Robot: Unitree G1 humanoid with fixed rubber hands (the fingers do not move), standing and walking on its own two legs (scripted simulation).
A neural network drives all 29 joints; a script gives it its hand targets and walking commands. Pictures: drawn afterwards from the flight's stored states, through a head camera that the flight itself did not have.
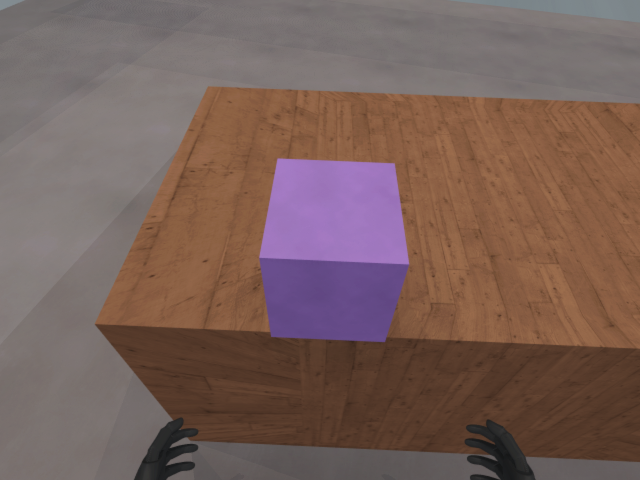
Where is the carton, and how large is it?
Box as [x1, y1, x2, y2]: [259, 159, 408, 341]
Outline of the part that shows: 277,159 259,256 271,336 384,341 408,266 394,163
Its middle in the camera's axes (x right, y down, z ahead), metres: +0.02 +0.02 +0.61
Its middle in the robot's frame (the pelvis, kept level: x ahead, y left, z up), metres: +0.45 +0.01 +0.00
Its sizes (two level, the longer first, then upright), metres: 0.198 0.182 0.202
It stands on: a pedestal, 0.68 m high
